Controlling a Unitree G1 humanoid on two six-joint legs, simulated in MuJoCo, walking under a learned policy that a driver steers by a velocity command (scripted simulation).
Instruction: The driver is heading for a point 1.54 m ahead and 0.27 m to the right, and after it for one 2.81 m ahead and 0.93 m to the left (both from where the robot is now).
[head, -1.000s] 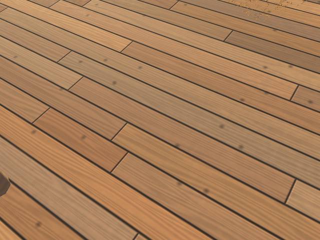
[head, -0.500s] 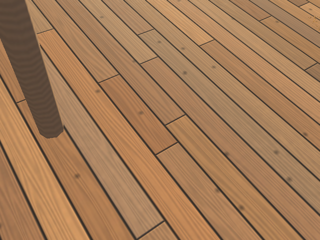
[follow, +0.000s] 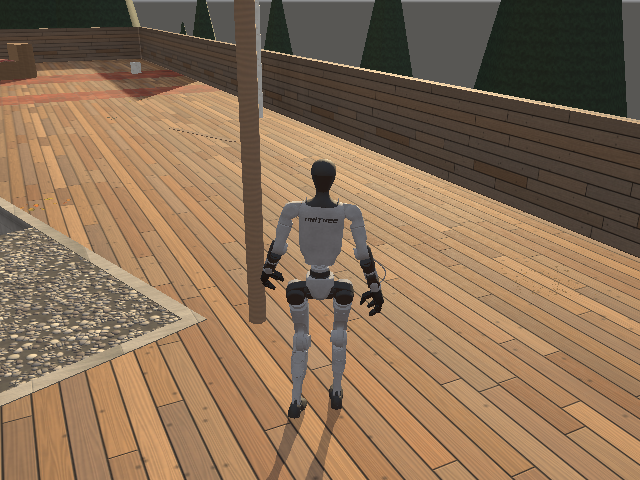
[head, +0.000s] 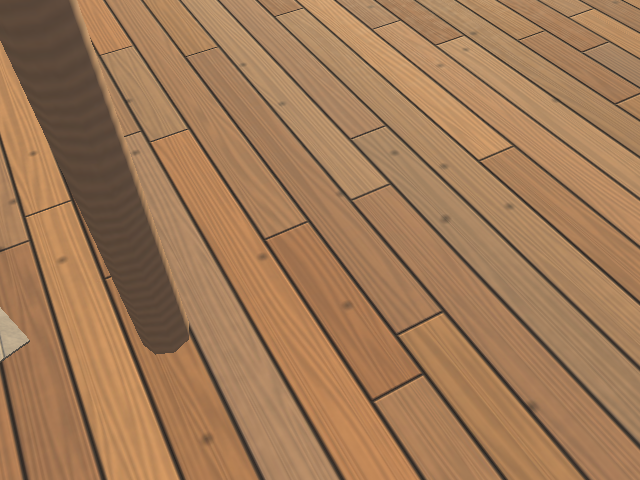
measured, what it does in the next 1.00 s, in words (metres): walks ahead: left foot, then right foot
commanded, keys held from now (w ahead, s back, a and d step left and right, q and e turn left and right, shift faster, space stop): w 1.00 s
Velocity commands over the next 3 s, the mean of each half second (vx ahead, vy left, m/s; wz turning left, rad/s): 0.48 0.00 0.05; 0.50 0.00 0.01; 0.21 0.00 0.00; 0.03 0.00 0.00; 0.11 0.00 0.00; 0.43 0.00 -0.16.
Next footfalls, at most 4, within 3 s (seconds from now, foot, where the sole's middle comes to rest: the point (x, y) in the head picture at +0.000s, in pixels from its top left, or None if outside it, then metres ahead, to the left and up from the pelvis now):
0.42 left None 0.39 0.08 -0.77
0.98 right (379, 398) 0.70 -0.09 -0.77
1.42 left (299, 358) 0.81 0.08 -0.77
2.58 left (290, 320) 0.92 0.10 -0.77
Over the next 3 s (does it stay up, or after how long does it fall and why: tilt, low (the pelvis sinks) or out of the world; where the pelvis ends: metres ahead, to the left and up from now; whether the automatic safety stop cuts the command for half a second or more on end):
stays up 1.01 0.02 0.00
